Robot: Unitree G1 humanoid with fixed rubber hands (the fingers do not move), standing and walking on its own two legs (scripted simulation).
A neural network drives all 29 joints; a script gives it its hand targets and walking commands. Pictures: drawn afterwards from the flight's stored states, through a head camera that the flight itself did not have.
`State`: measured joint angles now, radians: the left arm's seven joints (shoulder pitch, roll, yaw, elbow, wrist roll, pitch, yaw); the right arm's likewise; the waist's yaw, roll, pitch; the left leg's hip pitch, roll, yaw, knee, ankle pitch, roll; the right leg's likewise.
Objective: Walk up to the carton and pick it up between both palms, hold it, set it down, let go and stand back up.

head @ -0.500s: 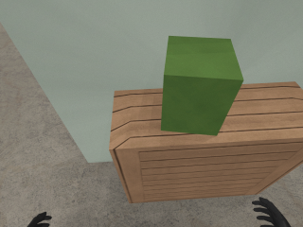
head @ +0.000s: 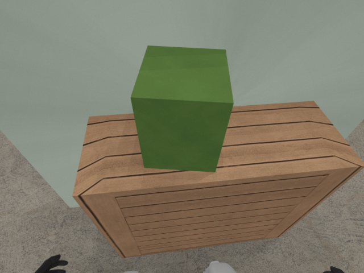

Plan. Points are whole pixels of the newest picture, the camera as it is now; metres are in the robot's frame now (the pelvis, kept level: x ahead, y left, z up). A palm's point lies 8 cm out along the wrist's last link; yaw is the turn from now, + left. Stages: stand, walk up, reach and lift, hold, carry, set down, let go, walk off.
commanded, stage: walk up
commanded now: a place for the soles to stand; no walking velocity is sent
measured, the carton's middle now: (182, 111) +0.50 +0.01 +0.07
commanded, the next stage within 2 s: reach and lift in 1.44 s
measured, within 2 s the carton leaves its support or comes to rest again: neither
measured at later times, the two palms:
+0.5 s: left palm (53, 239) +0.21 +0.29 -0.05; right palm (352, 257) +0.17 -0.35 -0.03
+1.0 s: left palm (47, 246) +0.19 +0.30 -0.05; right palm (354, 254) +0.17 -0.34 -0.02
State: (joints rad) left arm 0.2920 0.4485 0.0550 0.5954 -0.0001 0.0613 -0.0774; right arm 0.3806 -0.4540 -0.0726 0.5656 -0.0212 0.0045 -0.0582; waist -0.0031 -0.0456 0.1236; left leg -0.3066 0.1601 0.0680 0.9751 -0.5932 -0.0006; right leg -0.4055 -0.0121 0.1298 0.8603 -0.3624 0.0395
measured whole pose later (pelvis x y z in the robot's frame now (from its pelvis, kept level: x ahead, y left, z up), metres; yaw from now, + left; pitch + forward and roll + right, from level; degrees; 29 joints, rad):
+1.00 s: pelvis +0.05 -0.02 +0.03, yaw -1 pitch -3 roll +1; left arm 0.17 0.45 0.05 0.73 0.00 0.01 -0.03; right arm 0.27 -0.46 -0.06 0.57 0.01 -0.01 -0.02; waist 0.00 -0.03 0.06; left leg -0.24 0.05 0.06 0.62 -0.33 -0.03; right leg -0.28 0.02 0.13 0.65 -0.32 0.03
